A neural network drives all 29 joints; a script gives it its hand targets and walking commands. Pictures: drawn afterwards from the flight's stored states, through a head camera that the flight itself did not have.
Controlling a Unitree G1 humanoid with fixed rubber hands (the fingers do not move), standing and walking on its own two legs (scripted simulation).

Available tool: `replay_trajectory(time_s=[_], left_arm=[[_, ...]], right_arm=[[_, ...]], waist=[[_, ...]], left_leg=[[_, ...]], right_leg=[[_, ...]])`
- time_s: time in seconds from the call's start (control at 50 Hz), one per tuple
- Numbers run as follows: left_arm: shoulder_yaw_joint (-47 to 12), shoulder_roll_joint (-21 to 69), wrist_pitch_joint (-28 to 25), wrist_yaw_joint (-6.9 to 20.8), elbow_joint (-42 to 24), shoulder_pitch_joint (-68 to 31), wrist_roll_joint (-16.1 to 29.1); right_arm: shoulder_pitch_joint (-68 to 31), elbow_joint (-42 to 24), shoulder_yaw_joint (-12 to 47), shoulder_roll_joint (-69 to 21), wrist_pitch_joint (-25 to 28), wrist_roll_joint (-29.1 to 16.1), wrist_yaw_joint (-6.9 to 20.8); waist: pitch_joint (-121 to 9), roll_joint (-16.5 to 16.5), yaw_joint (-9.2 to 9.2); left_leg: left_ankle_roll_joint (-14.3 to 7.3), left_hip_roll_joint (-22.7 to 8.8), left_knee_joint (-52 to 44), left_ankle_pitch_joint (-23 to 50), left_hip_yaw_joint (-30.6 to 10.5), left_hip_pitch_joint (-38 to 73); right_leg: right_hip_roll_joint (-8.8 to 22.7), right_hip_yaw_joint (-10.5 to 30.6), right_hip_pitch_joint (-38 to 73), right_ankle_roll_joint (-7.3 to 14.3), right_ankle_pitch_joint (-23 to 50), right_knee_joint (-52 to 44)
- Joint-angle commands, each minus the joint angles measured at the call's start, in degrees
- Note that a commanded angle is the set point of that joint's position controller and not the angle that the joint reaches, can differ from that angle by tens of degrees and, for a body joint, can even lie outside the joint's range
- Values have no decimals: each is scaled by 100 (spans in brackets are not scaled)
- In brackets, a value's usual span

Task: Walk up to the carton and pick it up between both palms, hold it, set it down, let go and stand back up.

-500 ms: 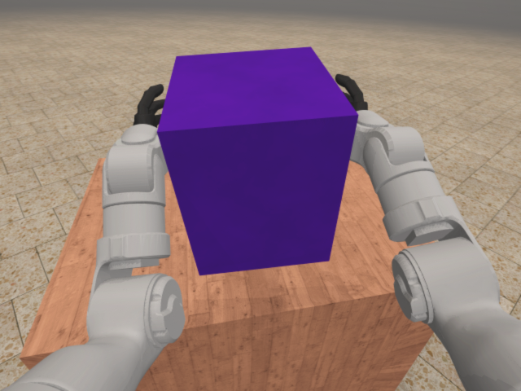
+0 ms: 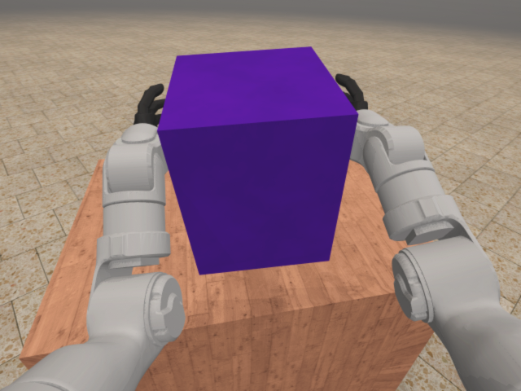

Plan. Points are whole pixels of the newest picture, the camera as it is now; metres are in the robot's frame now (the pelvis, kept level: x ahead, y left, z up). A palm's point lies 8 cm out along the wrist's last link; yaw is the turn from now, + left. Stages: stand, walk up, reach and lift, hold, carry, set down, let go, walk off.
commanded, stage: hold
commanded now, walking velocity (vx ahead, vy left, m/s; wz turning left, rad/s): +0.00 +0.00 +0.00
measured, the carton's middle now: (255, 161) +0.36 +0.00 +0.24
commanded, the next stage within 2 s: none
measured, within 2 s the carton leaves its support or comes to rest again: neither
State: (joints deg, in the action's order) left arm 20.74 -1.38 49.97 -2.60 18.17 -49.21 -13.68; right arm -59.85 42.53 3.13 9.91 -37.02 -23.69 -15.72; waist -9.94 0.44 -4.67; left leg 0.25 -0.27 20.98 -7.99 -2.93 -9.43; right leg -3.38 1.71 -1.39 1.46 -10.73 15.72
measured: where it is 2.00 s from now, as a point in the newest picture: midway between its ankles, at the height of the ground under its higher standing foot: outside the picture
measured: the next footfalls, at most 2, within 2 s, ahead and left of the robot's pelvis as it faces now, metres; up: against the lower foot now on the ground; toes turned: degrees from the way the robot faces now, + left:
none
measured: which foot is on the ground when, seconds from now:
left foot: down 0.00-1.00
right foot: down 0.00-1.00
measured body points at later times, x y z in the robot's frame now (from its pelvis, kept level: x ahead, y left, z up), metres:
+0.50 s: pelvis +0.00 +0.00 +0.00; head -0.09 +0.02 +0.44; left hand +0.37 +0.18 +0.26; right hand +0.39 -0.11 +0.28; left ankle +0.04 +0.12 -0.75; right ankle -0.02 -0.11 -0.75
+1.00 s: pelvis +0.00 +0.00 +0.00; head -0.09 +0.02 +0.44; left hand +0.37 +0.17 +0.27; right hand +0.38 -0.13 +0.29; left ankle +0.04 +0.12 -0.75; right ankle -0.02 -0.11 -0.75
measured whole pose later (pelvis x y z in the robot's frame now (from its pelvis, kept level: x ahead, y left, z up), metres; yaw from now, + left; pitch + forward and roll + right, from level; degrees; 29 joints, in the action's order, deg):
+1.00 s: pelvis +0.00 +0.00 +0.00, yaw +0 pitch -3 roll -1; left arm 19.4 -1.8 51.7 -4.2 17.9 -48.3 -11.6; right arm -60.2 43.0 4.4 10.6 -38.8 -25.3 -16.2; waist -10.5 0.0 -2.8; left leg 0.0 -0.1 22.2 -8.5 -2.8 -10.6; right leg -3.3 1.9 -2.7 1.2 -11.2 17.0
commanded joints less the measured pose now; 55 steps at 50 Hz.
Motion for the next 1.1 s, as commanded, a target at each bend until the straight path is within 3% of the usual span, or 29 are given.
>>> replay_trajectory(time_s=[0.0,0.14,0.16,0.18,0.2,0.22,0.3,0.44,0.58,0.76,1.08], left_arm=[[-2426,3169,-522,916,-849,-4943,1094],[-2448,3176,-526,913,-877,-4965,1108],[-1908,2656,-433,921,-385,-4410,617],[-2096,2751,-428,967,-480,-4437,741],[-2191,2848,-447,988,-628,-4517,837],[-2382,2905,-477,967,-799,-4716,998],[-2790,3172,-539,841,-1189,-5059,1434],[-2935,3335,-478,773,-1195,-5048,1634],[-2821,3240,-412,726,-1302,-4957,1538],[-2630,3116,-371,731,-1230,-4873,1319],[-2506,3076,-491,852,-763,-5088,1331]], right_arm=[[-4493,-2005,1034,-3789,265,-807,703],[-4477,-2000,1025,-3784,265,-808,706],[-4313,-1530,1325,-4015,168,-930,679],[-4268,-1711,1374,-3981,167,-976,664],[-4447,-1845,1340,-4047,219,-1001,655],[-4515,-2006,1317,-4058,251,-1049,656],[-4572,-2309,1245,-4069,240,-1087,634],[-4396,-2096,972,-3906,78,-841,651],[-4322,-2054,1066,-3806,-15,-945,687],[-4400,-2068,1206,-3855,1,-1100,737],[-4584,-1861,1011,-4039,40,-933,637]], waist=[[-2084,-266,-32],[-2087,-288,-47],[-1622,1,633],[-1754,49,352],[-1887,-94,472],[-2046,-126,339],[-2289,-262,88],[-2217,-490,-95],[-2348,-545,6],[-2266,-356,201],[-2095,-216,124]], left_leg=[[163,138,56,1234,55,1649],[173,133,58,1238,52,1649],[-6,207,16,1114,8,1506],[-13,182,-44,987,69,1541],[-3,191,-13,1087,12,1465],[39,192,51,1240,35,1545],[174,179,218,1512,66,1717],[283,91,82,956,49,1404],[361,47,144,1301,-23,1482],[293,51,206,1620,-40,1589],[136,170,64,902,17,1315]], right_leg=[[-55,-56,-426,-511,1236,-271],[-55,-56,-433,-505,1227,-271],[67,-47,-424,-663,1196,-244],[3,-17,-440,-664,1216,-205],[41,-33,-346,-645,1163,-189],[7,-34,-412,-639,1232,-168],[-11,-56,-662,-645,1383,-170],[-12,-20,-635,-473,817,-197],[-84,-58,-474,-443,1005,-110],[-128,-51,-443,-467,1197,-109],[38,32,-559,-584,1050,-193]])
